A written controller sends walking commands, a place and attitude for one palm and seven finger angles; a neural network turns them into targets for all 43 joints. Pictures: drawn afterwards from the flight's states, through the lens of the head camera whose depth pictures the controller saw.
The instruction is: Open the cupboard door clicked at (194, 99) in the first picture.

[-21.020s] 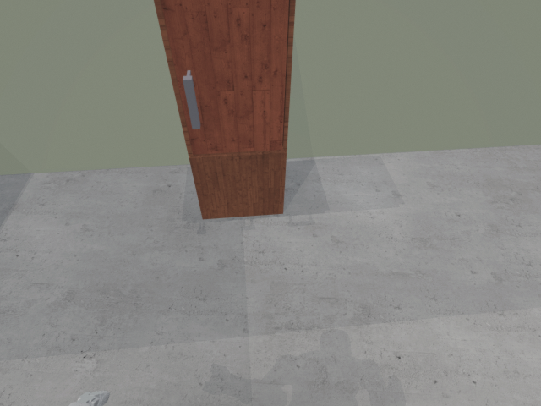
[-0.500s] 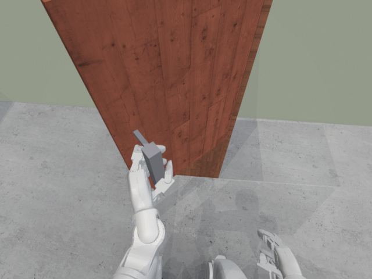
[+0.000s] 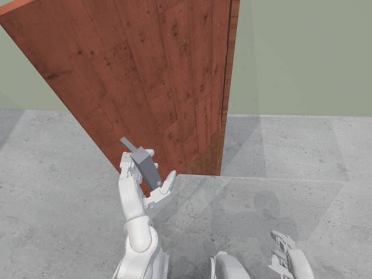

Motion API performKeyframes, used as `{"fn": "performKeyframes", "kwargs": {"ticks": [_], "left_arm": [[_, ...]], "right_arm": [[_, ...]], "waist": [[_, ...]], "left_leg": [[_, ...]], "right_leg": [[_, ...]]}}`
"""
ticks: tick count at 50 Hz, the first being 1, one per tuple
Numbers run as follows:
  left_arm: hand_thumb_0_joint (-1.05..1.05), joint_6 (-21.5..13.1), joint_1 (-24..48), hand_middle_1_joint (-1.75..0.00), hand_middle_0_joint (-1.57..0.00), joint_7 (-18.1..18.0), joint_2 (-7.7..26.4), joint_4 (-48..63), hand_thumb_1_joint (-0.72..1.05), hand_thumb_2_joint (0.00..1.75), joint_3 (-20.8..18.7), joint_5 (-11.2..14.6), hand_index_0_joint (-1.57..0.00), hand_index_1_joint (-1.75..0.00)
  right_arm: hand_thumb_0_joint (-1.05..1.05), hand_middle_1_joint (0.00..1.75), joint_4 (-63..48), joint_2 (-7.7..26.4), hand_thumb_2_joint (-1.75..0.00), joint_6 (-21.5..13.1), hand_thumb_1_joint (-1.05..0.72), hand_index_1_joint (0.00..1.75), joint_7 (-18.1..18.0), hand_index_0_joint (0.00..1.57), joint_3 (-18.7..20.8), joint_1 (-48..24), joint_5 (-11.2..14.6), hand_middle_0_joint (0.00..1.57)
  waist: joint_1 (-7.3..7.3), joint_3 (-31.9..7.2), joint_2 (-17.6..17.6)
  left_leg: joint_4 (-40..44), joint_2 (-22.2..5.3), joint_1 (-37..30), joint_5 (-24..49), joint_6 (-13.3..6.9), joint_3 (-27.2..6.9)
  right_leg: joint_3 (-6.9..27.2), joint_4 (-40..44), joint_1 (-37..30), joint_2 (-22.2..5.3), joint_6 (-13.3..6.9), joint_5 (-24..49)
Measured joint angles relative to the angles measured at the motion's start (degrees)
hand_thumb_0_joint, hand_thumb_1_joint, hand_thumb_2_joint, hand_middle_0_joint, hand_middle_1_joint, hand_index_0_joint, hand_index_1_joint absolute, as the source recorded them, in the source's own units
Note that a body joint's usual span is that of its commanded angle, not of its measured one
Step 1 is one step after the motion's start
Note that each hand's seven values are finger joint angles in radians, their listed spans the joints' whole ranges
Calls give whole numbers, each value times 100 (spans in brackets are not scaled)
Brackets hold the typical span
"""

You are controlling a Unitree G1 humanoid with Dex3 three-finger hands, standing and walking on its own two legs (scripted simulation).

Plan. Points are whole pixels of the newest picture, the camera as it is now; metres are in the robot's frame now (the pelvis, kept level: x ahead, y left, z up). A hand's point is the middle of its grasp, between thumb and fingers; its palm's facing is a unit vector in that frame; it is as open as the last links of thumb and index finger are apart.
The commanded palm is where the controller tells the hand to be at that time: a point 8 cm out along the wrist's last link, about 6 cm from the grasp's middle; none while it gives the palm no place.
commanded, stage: open thumb and fingers to let go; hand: left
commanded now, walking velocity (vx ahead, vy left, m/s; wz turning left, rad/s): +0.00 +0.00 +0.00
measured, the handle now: (143, 168) +0.35 +0.10 +0.02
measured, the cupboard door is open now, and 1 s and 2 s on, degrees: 51 53 53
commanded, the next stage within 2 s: slide the hand sideways off the handle in 0.50 s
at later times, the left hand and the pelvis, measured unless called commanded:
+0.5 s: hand (159, 184) +0.31 +0.06 +0.02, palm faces +0.23 -0.97 -0.04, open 15.2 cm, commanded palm +0.27 +0.11 +0.02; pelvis -0.01 +0.03 +0.00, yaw -2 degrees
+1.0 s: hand (148, 207) +0.26 +0.08 +0.03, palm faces -0.16 -0.99 +0.02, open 16.3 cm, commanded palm +0.24 +0.13 +0.02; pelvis -0.01 +0.08 -0.01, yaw -4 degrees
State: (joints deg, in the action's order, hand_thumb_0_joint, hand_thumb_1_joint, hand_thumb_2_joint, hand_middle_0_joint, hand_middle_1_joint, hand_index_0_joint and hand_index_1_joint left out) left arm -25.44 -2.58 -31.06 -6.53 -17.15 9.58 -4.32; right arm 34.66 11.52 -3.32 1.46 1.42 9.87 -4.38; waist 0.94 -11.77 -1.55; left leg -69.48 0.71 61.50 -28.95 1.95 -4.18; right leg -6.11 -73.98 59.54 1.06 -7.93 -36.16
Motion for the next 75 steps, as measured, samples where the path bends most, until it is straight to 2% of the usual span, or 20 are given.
{"fn": "performKeyframes", "kwargs": {"ticks": [8,13,18,26,31,32,33,37,38,40,43,47,51,60,66,75], "left_arm": [[0,-91,128,-124,-32,-36,0,-89,-18,44,-98,27,-32,-123],[0,-39,199,-115,-30,-77,-24,-96,-37,35,-62,-13,-30,-115],[-1,43,223,-98,-26,-155,-8,-165,-46,32,64,-88,-28,-98],[-1,109,330,-64,-22,-262,11,-337,-50,30,313,-211,-25,-63],[-1,184,376,-52,-28,-307,24,-385,-50,30,462,-234,-29,-54],[-1,186,351,-50,-28,-199,57,-351,-50,30,491,-269,-28,-52],[-1,129,300,-48,-28,81,124,-294,-50,30,507,-256,-27,-50],[-1,-212,101,-40,-23,1635,638,35,-50,30,702,-13,-20,-42],[-1,-273,59,-39,-22,1893,718,122,-50,30,761,93,-19,-40],[-1,-295,-17,-36,-20,2145,728,250,-50,30,835,279,-17,-37],[-1,-165,-139,-34,-18,2057,525,357,-51,30,838,346,-16,-34],[-1,-54,-326,-32,-16,1737,376,523,-51,30,883,79,-15,-32],[-1,-65,-395,-31,-15,1663,457,640,-51,30,948,-121,-15,-31],[-1,106,-803,-31,-15,1803,555,1048,-51,30,979,-36,-17,-31],[-1,31,-1233,-31,-15,1850,610,1337,-51,30,960,-83,-17,-31],[-1,-88,-1809,-31,-16,2268,861,1810,-50,30,729,137,-17,-31]], "right_arm": [[1,30,99,66,-90,-2,-90,30,-68,20,57,98,-6,20],[1,30,83,41,-90,0,-91,30,-75,20,65,126,-16,20],[1,30,59,-27,-90,-23,-90,30,-80,20,18,118,-23,20],[1,30,8,-144,-90,-111,-90,30,-54,20,-67,31,-54,20],[1,30,-26,-185,-90,-150,-90,30,-19,20,-105,-22,-70,20],[1,30,-54,-182,-90,-140,-90,30,8,20,-128,-27,-58,20],[1,30,-116,-172,-90,-117,-90,30,44,20,-141,-9,-36,20],[1,30,-406,-69,-90,17,-90,30,110,20,-121,109,105,20],[1,30,-461,-36,-90,56,-90,30,110,20,-110,125,150,20],[1,30,-549,25,-90,137,-90,30,105,20,-92,146,223,20],[1,30,-662,71,-90,268,-90,30,119,20,-78,175,264,20],[1,30,-793,49,-90,396,-90,30,157,20,-90,209,256,20],[1,30,-852,-10,-90,483,-90,30,157,20,-140,186,258,20],[1,30,-1005,-90,-90,581,-90,30,134,20,-245,155,296,20],[1,30,-1091,-92,-90,540,-90,30,104,20,-260,158,285,20],[1,30,-1161,-49,-90,479,-90,30,22,20,-210,128,301,20]], "waist": [[80,32,-24],[92,50,-26],[100,49,-37],[115,9,-41],[105,2,-57],[120,10,-49],[131,23,-37],[106,62,-57],[92,80,-77],[64,114,-107],[32,127,-103],[21,85,-56],[23,77,-21],[-19,94,-45],[-59,62,-20],[-98,59,-2]], "left_leg": [[-69,-2,106,-58,-17,-11],[-77,2,116,-53,61,16],[-40,3,62,-31,77,44],[-92,-12,49,-46,133,79],[-155,-15,45,-72,85,106],[-169,-3,50,-75,62,115],[-190,16,64,-77,37,121],[-370,59,169,-131,-41,138],[-418,59,178,-154,-62,149],[-484,58,178,-190,-110,188],[-515,68,172,-206,-179,268],[-549,84,219,-210,-246,341],[-621,90,270,-233,-278,354],[-594,90,198,-249,-301,352],[-589,91,197,-276,-276,335],[-671,60,235,-366,-183,269]], "right_leg": [[34,-71,137,32,6,33],[76,-76,156,28,47,61],[112,3,90,25,109,112],[160,62,37,32,228,165],[191,86,-2,34,312,189],[198,79,-3,22,328,190],[202,59,5,3,345,186],[214,-72,71,-40,412,139],[224,-99,73,-41,433,128],[262,-133,66,-41,482,118],[341,-154,71,-56,551,126],[412,-186,128,-76,617,135],[423,-233,166,-83,650,124],[424,-168,76,-81,676,129],[408,-182,80,-80,651,87],[343,-293,126,-44,555,-25]]}}
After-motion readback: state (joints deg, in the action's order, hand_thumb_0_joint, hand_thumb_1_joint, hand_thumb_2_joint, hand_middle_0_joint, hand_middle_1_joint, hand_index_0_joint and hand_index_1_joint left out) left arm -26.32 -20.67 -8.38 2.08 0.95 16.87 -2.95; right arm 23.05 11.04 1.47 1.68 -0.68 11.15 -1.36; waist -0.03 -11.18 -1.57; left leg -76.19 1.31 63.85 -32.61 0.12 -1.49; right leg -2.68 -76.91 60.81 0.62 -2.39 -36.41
